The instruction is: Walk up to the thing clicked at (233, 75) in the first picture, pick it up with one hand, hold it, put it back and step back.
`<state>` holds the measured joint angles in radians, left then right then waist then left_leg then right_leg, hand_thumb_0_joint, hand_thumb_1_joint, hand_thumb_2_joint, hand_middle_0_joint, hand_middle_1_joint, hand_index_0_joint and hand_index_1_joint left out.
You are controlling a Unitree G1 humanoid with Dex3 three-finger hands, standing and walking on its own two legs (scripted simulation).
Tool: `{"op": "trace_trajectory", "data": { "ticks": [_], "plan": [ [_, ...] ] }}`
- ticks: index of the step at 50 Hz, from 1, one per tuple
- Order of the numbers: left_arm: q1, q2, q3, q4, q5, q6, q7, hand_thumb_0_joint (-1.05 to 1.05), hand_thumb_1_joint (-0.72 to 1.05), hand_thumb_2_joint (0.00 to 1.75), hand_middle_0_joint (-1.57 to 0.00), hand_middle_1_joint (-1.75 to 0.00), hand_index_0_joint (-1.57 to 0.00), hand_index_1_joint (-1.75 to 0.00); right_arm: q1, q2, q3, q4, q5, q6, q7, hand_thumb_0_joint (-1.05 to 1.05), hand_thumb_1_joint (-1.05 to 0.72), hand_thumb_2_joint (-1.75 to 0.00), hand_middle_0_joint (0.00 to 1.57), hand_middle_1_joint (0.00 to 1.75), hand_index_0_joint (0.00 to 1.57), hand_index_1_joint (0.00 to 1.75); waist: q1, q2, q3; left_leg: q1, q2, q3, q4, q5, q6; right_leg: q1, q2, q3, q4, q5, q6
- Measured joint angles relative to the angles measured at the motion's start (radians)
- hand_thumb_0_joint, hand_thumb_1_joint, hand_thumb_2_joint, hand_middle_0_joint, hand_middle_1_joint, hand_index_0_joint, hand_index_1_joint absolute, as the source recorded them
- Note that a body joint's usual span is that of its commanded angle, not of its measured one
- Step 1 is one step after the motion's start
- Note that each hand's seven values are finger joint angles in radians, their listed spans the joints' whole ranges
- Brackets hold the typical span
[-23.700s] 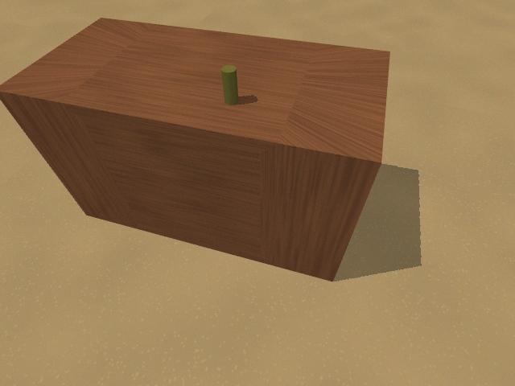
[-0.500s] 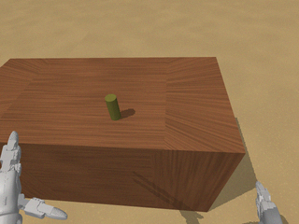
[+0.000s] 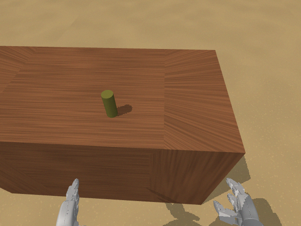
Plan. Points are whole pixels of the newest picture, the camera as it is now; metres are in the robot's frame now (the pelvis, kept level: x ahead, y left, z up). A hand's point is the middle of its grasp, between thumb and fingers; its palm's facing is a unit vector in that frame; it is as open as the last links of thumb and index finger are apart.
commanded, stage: home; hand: left
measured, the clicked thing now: (109, 104) +0.51 +0.17 -0.02
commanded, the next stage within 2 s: none
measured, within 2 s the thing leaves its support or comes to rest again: neither
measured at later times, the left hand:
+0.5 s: hand (99, 204) +0.20 +0.18 -0.10, palm faces +0.04 -0.97 -0.24, open 17.7 cm
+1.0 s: hand out of the picture +0.05 +0.26 -0.14, palm faces -0.06 -0.92 -0.39, open 17.4 cm
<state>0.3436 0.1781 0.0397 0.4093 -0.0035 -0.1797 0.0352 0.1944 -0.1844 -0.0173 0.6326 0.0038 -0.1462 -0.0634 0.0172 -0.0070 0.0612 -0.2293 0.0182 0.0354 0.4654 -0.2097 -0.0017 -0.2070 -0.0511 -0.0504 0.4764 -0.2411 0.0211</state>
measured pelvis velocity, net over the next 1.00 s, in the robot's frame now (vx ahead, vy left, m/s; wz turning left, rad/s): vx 0.00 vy -0.01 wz -0.01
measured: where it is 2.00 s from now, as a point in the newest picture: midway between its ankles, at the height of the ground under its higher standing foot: outside the picture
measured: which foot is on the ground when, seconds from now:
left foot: down 0.00-1.00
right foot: down 0.00-1.00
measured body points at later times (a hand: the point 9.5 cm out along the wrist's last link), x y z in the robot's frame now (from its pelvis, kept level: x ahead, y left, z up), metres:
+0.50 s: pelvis +0.02 +0.00 +0.00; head +0.04 +0.00 +0.45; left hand +0.19 +0.23 -0.09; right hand +0.14 -0.24 -0.11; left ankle +0.03 +0.12 -0.74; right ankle +0.01 -0.13 -0.74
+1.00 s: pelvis +0.00 -0.01 +0.01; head -0.01 -0.01 +0.46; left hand +0.06 +0.31 -0.12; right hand +0.06 -0.31 -0.13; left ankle +0.03 +0.12 -0.74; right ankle +0.01 -0.13 -0.74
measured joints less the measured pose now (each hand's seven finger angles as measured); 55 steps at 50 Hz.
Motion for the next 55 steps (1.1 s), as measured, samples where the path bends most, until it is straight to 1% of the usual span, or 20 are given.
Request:
{"op": "trace_trajectory", "data": {
  "ticks": [4,7,14,20,24,26,28,32,36,39,45,55],
  "plan": [
    [-0.072,-0.008,-0.025,0.117,0.005,0.028,0.001,-0.02,-0.60,0.02,-0.04,-0.05,-0.05,-0.04,-0.002,0.003,0.013,0.009,-0.002,0.010,0.003,0.01,-0.67,-0.77,0.18,0.26,0.18,0.26,-0.009,-0.012,-0.003,-0.005,0.005,0.003,0.001,-0.004,-0.001,-0.002,0.006,0.003,-0.010,0.003,0.000],
    [-0.103,-0.009,-0.018,0.150,0.007,0.038,0.016,-0.02,-0.60,0.02,-0.05,-0.05,-0.05,-0.04,-0.001,-0.003,0.026,0.034,-0.005,0.016,0.007,0.01,-0.73,-0.80,0.18,0.27,0.18,0.27,-0.011,-0.014,-0.002,-0.003,0.011,0.007,0.005,-0.011,-0.003,0.003,0.011,0.007,-0.017,0.004,-0.002],
    [-0.118,0.001,-0.023,0.165,0.002,0.041,0.042,-0.02,-0.59,0.02,-0.04,-0.05,-0.04,-0.04,0.028,-0.018,0.029,0.067,0.000,0.052,0.015,0.01,-0.84,-0.87,0.19,0.29,0.19,0.29,-0.017,0.003,-0.007,0.007,0.013,0.013,0.002,-0.022,-0.001,0.015,0.013,0.012,-0.030,0.001,0.001],
    [-0.133,-0.003,-0.030,0.197,0.002,0.056,0.047,-0.02,-0.59,0.02,-0.04,-0.05,-0.04,-0.04,0.039,-0.024,0.023,0.078,0.002,0.079,0.018,0.01,-0.88,-0.89,0.20,0.30,0.20,0.30,-0.019,0.013,-0.011,0.015,0.012,0.018,-0.003,-0.026,0.000,0.019,0.012,0.017,-0.031,-0.003,0.003],
    [-0.146,-0.007,-0.027,0.208,0.003,0.062,0.050,-0.02,-0.59,0.03,-0.04,-0.05,-0.04,-0.04,0.037,-0.025,0.021,0.077,0.003,0.093,0.018,0.02,-0.89,-0.89,0.20,0.30,0.20,0.30,-0.018,0.011,-0.009,0.019,0.013,0.020,-0.007,-0.025,-0.001,0.021,0.013,0.019,-0.032,-0.003,0.002],
    [-0.157,0.014,-0.043,0.243,0.029,0.069,0.031,-0.01,-0.59,0.02,-0.04,-0.05,-0.04,-0.04,0.025,-0.039,0.023,0.098,-0.027,0.096,0.037,0.01,-0.89,-0.90,0.20,0.30,0.20,0.30,-0.021,0.014,-0.020,0.008,0.014,0.018,0.006,-0.030,-0.002,0.010,0.013,0.018,-0.020,-0.009,0.001],
    [-0.166,0.049,-0.059,0.298,0.041,0.092,0.006,-0.01,-0.59,0.02,-0.05,-0.05,-0.05,-0.04,0.007,-0.063,0.022,0.133,-0.037,0.109,0.057,0.01,-0.90,-0.90,0.20,0.30,0.20,0.30,-0.027,0.019,-0.030,0.004,0.013,0.018,0.020,-0.038,-0.001,0.005,0.012,0.018,-0.002,-0.018,0.001],
    [-0.166,0.109,-0.060,0.411,0.040,0.130,-0.016,-0.01,-0.59,0.02,-0.05,-0.05,-0.05,-0.04,-0.007,-0.109,0.013,0.208,-0.036,0.121,0.074,0.01,-0.90,-0.90,0.20,0.30,0.20,0.30,-0.034,0.024,-0.052,0.018,0.009,0.017,0.018,-0.040,-0.003,0.015,0.007,0.017,0.009,-0.028,0.002],
    [-0.158,0.159,-0.055,0.504,0.037,0.146,-0.023,-0.01,-0.58,0.03,-0.05,-0.05,-0.05,-0.04,-0.010,-0.148,0.007,0.284,-0.033,0.128,0.081,0.01,-0.90,-0.90,0.20,0.30,0.20,0.30,-0.029,0.027,-0.058,0.037,0.008,0.013,-0.002,-0.029,-0.005,0.033,0.008,0.013,-0.008,-0.021,-0.001],
    [-0.153,0.185,-0.055,0.562,0.035,0.153,-0.026,-0.01,-0.56,0.04,-0.05,-0.05,-0.05,-0.04,-0.011,-0.168,0.008,0.337,-0.032,0.135,0.083,0.01,-0.90,-0.90,0.20,0.30,0.20,0.30,-0.024,0.029,-0.055,0.048,0.010,0.009,-0.021,-0.015,-0.007,0.048,0.011,0.007,-0.030,-0.007,-0.003],
    [-0.150,0.205,-0.064,0.650,0.030,0.162,-0.028,-0.01,-0.54,0.05,-0.05,-0.06,-0.05,-0.05,-0.017,-0.185,0.018,0.420,-0.028,0.144,0.084,0.01,-0.90,-0.90,0.20,0.30,0.20,0.30,-0.017,0.030,-0.046,0.069,0.012,0.004,-0.063,0.015,-0.010,0.069,0.015,0.002,-0.071,0.021,-0.007],
    [-0.158,0.189,-0.073,0.717,0.025,0.164,-0.037,-0.01,-0.52,0.07,-0.05,-0.06,-0.05,-0.05,-0.021,-0.175,0.029,0.480,-0.028,0.144,0.088,0.01,-0.90,-0.90,0.20,0.30,0.20,0.30,-0.013,0.025,-0.038,0.075,0.017,0.002,-0.101,0.049,-0.014,0.076,0.022,-0.001,-0.111,0.055,-0.011]
  ]
}}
